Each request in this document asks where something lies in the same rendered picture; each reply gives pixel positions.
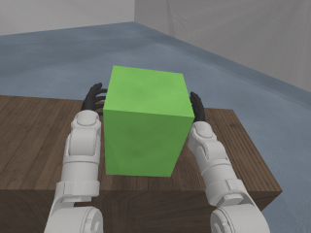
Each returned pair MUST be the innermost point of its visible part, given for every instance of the robot right upper arm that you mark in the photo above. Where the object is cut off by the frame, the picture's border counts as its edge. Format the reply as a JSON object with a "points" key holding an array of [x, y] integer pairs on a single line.
{"points": [[243, 218]]}

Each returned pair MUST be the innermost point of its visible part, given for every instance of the left robot hand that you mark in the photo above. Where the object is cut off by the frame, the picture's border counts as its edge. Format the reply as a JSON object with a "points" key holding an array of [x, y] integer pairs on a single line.
{"points": [[91, 99]]}

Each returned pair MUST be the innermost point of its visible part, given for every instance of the left robot forearm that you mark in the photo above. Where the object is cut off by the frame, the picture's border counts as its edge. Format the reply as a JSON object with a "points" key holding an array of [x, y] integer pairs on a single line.
{"points": [[79, 176]]}

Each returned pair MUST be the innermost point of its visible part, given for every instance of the robot left upper arm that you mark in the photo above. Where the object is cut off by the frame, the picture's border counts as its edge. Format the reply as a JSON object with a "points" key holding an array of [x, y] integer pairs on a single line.
{"points": [[76, 220]]}

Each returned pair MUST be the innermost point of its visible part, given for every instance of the right robot forearm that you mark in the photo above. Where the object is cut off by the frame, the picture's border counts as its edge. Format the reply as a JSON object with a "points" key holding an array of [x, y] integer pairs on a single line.
{"points": [[222, 186]]}

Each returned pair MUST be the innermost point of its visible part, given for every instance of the carton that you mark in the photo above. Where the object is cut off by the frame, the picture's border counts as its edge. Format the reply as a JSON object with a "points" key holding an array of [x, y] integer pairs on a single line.
{"points": [[147, 116]]}

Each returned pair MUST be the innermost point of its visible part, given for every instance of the pedestal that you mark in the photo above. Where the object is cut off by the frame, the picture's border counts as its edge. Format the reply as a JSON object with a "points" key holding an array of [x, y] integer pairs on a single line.
{"points": [[33, 133]]}

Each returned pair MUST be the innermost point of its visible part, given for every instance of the right robot hand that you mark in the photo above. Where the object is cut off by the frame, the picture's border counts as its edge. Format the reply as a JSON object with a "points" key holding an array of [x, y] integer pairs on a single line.
{"points": [[197, 107]]}

